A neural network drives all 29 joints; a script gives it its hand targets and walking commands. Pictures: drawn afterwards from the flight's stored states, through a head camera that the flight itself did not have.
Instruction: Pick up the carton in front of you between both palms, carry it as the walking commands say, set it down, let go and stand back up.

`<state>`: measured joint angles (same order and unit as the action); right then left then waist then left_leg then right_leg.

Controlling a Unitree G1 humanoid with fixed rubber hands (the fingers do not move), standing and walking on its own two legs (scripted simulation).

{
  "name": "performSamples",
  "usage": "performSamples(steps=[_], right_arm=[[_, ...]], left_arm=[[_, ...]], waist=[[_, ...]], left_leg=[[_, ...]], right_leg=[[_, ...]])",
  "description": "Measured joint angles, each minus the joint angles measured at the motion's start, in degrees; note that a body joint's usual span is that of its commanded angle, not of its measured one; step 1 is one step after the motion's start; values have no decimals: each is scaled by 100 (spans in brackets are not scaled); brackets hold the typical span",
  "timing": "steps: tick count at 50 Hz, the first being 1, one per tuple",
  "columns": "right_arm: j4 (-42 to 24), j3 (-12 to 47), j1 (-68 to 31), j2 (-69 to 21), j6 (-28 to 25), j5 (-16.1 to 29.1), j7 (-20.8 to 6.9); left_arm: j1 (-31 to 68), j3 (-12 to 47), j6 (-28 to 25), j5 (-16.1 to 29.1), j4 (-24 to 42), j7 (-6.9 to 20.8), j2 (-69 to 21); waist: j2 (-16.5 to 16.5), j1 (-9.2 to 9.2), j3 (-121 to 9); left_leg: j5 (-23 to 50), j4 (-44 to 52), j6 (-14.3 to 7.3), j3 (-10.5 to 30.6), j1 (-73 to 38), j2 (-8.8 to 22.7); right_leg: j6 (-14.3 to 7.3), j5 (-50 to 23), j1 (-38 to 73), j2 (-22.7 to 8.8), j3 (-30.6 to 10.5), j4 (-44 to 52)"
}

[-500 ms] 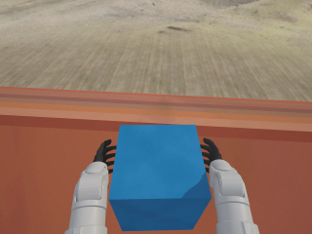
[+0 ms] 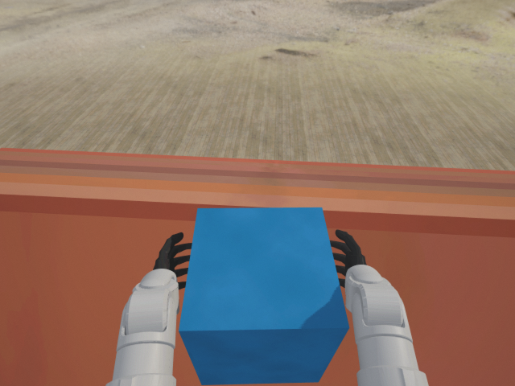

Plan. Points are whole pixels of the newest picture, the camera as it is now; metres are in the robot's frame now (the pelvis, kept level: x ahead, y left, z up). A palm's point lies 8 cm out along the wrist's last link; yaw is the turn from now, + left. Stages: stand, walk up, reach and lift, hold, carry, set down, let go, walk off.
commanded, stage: carry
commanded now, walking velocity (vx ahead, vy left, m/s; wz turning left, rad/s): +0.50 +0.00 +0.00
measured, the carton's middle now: (260, 298) +0.29 +0.00 -0.02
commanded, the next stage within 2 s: none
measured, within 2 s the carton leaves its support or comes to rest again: neither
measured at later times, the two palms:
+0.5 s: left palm (175, 203) +0.42 +0.16 +0.08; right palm (336, 203) +0.42 -0.14 +0.08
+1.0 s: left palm (221, 129) +0.72 +0.09 +0.06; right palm (333, 130) +0.73 -0.20 +0.06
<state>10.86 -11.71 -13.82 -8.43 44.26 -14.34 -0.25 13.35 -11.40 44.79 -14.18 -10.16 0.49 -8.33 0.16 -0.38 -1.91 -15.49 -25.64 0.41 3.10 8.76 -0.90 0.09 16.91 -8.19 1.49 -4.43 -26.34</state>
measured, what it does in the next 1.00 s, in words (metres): walks ahead: left foot, then right foot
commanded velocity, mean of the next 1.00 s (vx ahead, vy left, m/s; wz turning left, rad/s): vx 0.50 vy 0.00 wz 0.00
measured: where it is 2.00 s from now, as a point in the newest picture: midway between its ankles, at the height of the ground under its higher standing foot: (268, 293)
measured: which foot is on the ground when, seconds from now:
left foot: down 0.00-0.16, up 0.18-0.40, down 0.42-0.84, up 0.86-1.00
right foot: down 0.00-0.42, up 0.44-0.80, down 0.82-1.00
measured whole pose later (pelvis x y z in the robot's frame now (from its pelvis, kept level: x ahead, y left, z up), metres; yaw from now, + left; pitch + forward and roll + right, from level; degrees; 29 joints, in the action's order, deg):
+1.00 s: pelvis +0.46 -0.06 +0.00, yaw +0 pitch +5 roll +1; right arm -18.4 -6.4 -8.7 -7.6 67.6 -5.4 5.7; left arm 7.8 -6.0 67.0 -5.2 18.3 -5.1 -7.6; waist -0.7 -1.2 -1.5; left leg -18.5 -64.0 -0.5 -4.5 30.1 5.4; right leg -4.1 11.3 -17.9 -2.6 14.4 -23.6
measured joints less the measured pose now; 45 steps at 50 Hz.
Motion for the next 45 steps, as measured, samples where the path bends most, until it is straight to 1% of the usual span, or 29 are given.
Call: performSamples(steps=[1, 2, 5, 6, 7, 8, 9, 11, 13, 16, 19, 20, 21, 22, 23, 24, 25, 26, 28, 30, 33, 36, 38, 40, 41, 42, 43, 44, 45], right_arm=[[-67, 40, 31, 7, 38, 34, 18], [-161, 81, 42, 10, 83, 70, 38], [-561, 241, 62, 12, 264, 191, 143], [-724, 300, 116, 22, 361, 233, 195], [-896, 331, 181, 37, 488, 284, 229], [-1072, 345, 246, 62, 631, 346, 255], [-1238, 357, 306, 109, 774, 420, 279], [-1487, 380, 385, 245, 1065, 598, 304], [-1672, 430, 369, 322, 1360, 754, 359], [-2042, 476, 346, 312, 1705, 902, 421], [-2491, 466, 432, 150, 1926, 910, 458], [-2637, 457, 469, 72, 1987, 885, 463], [-2762, 510, 492, 55, 2047, 863, 465], [-2797, 614, 512, 65, 2071, 844, 482], [-2774, 706, 528, 75, 2108, 821, 499], [-2765, 761, 544, 82, 2186, 815, 518], [-2788, 783, 568, 87, 2283, 824, 542], [-2830, 779, 594, 90, 2373, 842, 568], [-2929, 726, 611, 91, 2510, 875, 612], [-3000, 652, 562, 88, 2580, 889, 627], [-3026, 543, 451, 76, 2600, 913, 627], [-2984, 491, 364, 64, 2584, 938, 626], [-2975, 498, 338, 60, 2576, 934, 632], [-3015, 491, 329, 59, 2577, 928, 626], [-3036, 471, 321, 63, 2564, 921, 619], [-3014, 420, 316, 69, 2528, 920, 610], [-2980, 370, 330, 75, 2498, 919, 601], [-2943, 337, 355, 72, 2480, 917, 597], [-2919, 331, 388, 68, 2471, 910, 595]], left_arm=[[-36, 20, 34, 33, 71, -9, 8], [-62, 31, 74, 74, 177, -18, 15], [-116, 106, 236, 270, 590, -71, 91], [-140, 149, 318, 346, 707, -103, 110], [-161, 188, 427, 416, 815, -132, 113], [-168, 230, 558, 471, 922, -164, 102], [-159, 289, 694, 506, 1017, -217, 79], [-189, 428, 972, 538, 1217, -331, 29], [-279, 548, 1283, 581, 1528, -439, 48], [-382, 598, 1690, 659, 2090, -545, 66], [-472, 574, 1985, 736, 2605, -559, 74], [-508, 555, 2062, 773, 2757, -558, 78], [-540, 532, 2127, 808, 2898, -556, 82], [-577, 483, 2175, 840, 2989, -554, 89], [-627, 428, 2234, 868, 3036, -554, 93], [-669, 392, 2316, 889, 3061, -555, 94], [-688, 381, 2404, 906, 3073, -558, 96], [-682, 384, 2482, 922, 3069, -564, 97], [-613, 403, 2581, 940, 3037, -573, 91], [-517, 418, 2613, 934, 3015, -574, 82], [-393, 428, 2607, 904, 2994, -574, 68], [-356, 419, 2592, 873, 3002, -573, 61], [-368, 425, 2585, 857, 3031, -572, 61], [-357, 431, 2571, 861, 3054, -571, 61], [-330, 440, 2543, 864, 3033, -569, 56], [-299, 468, 2469, 856, 2940, -564, 49], [-269, 498, 2410, 846, 2827, -562, 44], [-265, 521, 2376, 839, 2739, -562, 43], [-289, 535, 2356, 840, 2690, -561, 46]], waist=[[-4, -2, -116], [-9, -13, -209], [-54, -44, -388], [-90, -32, -444], [-132, -16, -510], [-149, -3, -585], [-124, 16, -655], [-33, 43, -744], [62, 59, -770], [157, 48, -746], [206, -3, -725], [198, -24, -718], [175, -53, -717], [220, -63, -732], [238, -58, -739], [201, -49, -728], [144, -32, -707], [95, -9, -685], [26, 53, -638], [-19, 128, -593], [-52, 214, -559], [-52, 236, -535], [-64, 234, -511], [-105, 213, -470], [-149, 186, -443], [-244, 138, -405], [-263, 82, -350], [-239, 48, -280], [-202, 27, -207]], left_leg=[[-204, -56, -8, -24, 116, 8], [-233, -60, -16, -59, 214, 19], [190, -108, -37, -158, 446, 102], [152, -192, -23, -149, 502, 146], [15, -285, -7, -123, 548, 193], [-274, -450, -13, -118, 628, 235], [-572, -754, -10, -205, 774, 266], [-943, -1401, -10, -468, 1128, 295], [-992, -1643, -13, -691, 1421, 286], [-650, -1304, 15, -947, 1669, 240], [-118, -442, 26, -1230, 1594, 178], [92, -75, 13, -1345, 1452, 160], [332, 181, -59, -1415, 1299, 162], [663, 119, -196, -1493, 1283, 142], [612, -62, -305, -1553, 1290, 139], [446, -158, -369, -1583, 1240, 165], [297, -146, -396, -1591, 1140, 193], [207, -51, -393, -1586, 1010, 210], [203, 273, -313, -1557, 696, 230], [214, 613, -270, -1521, 365, 243], [120, 968, -187, -1468, -106, 288], [-149, 1091, -40, -1449, -562, 361], [-427, 1038, 81, -1434, -851, 421], [-864, 677, 222, -1379, -1039, 539], [-1165, 228, 260, -1330, -1008, 644], [-1276, -542, 240, -1245, -748, 814], [-1228, -1529, 193, -1025, -330, 840], [-1176, -2486, 133, -805, 140, 767], [-1089, -3263, 57, -679, 597, 685]], right_leg=[[-5, 266, -146, -9, 12, -109], [-12, 411, -297, -38, 50, -208], [-24, 339, -633, -127, 325, -420], [-33, 223, -637, -117, 396, -376], [-40, 116, -606, -88, 453, -291], [-62, -3, -582, -66, 498, -207], [-100, -152, -572, -78, 540, -140], [-144, -104, -507, -145, 603, -4], [-142, -91, -374, -229, 586, 279], [-79, -142, -144, -342, 542, 669], [-4, 52, 44, -412, 517, 703], [28, 225, 62, -419, 502, 531], [56, 472, 20, -414, 473, 212], [55, 743, -173, -487, 527, -356], [20, 885, -468, -519, 570, -1081], [-35, 976, -802, -495, 617, -1815], [-89, 992, -1135, -474, 691, -2433], [-123, 907, -1442, -479, 776, -2860], [-125, 573, -1930, -545, 929, -3081], [-66, 198, -2274, -622, 1024, -2775], [12, -289, -2549, -679, 1109, -1897], [15, -707, -2568, -650, 1260, -1018], [-29, -951, -2448, -602, 1426, -583], [-97, -1018, -2149, -505, 1665, -179], [-234, -1185, -2003, -455, 1769, -124], [-392, -1154, -2018, -409, 1858, -390], [-486, -941, -2016, -404, 1899, -613], [-531, -741, -1941, -418, 1917, -667], [-541, -614, -1813, -431, 1928, -596]])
